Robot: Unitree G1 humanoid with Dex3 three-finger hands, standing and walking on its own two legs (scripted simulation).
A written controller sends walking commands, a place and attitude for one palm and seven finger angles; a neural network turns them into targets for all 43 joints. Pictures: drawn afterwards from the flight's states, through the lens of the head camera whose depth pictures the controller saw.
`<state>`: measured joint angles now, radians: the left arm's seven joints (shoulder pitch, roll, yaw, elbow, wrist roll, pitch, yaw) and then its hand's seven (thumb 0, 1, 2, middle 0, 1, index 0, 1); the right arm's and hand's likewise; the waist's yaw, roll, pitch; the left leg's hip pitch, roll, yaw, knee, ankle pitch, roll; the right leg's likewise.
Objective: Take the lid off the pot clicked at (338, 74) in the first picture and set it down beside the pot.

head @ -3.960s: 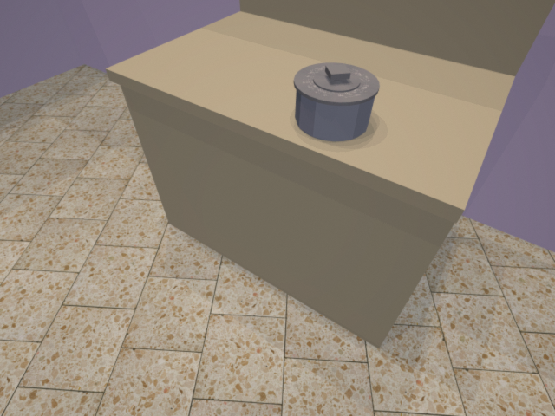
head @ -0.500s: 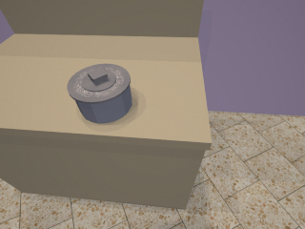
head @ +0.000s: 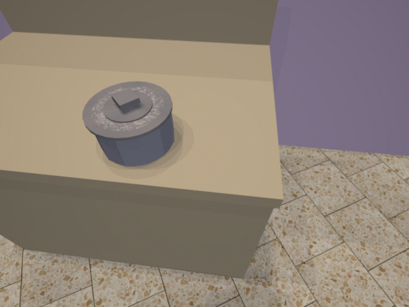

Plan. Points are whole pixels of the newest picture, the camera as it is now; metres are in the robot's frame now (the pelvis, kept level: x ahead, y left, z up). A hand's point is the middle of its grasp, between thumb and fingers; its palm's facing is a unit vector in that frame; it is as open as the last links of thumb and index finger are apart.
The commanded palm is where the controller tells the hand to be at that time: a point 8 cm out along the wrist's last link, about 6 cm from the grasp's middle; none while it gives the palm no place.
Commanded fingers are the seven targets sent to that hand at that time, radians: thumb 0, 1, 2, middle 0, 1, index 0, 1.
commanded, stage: look again from close up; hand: left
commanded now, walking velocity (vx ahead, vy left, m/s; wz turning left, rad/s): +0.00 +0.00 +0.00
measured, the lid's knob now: (125, 98) +0.50 +0.21 +0.14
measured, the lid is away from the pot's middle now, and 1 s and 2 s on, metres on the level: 0.00 0.00 0.00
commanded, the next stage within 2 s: shuffle to correct the standing spot in 1.10 s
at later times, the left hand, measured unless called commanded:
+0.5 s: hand out of the picture +0.02 +0.16 -0.17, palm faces +0.03 -0.98 -0.22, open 7.3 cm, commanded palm none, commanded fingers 0.00 0.90 0.90 -0.20 -0.30 -0.20 -0.30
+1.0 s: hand out of the picture -0.02 +0.14 -0.17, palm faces +0.05 -0.98 -0.18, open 7.4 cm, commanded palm none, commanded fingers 0.00 0.90 0.90 -0.20 -0.30 -0.20 -0.30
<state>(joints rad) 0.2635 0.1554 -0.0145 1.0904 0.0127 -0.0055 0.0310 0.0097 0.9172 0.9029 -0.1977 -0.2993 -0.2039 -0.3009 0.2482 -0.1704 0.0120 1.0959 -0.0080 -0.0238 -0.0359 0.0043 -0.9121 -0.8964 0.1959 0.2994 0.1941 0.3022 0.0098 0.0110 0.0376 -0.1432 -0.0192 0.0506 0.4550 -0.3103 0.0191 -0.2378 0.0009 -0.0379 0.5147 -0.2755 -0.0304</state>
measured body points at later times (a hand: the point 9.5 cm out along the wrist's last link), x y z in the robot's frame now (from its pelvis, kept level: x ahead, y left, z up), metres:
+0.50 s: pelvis +0.00 -0.02 +0.00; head +0.02 -0.03 +0.45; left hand +0.02 +0.21 -0.15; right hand +0.01 -0.24 -0.16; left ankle -0.04 +0.10 -0.74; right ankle +0.00 -0.10 -0.74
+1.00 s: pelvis +0.00 -0.03 +0.00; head +0.01 -0.03 +0.45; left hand -0.02 +0.19 -0.16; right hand -0.02 -0.24 -0.16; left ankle -0.04 +0.10 -0.74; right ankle +0.00 -0.10 -0.74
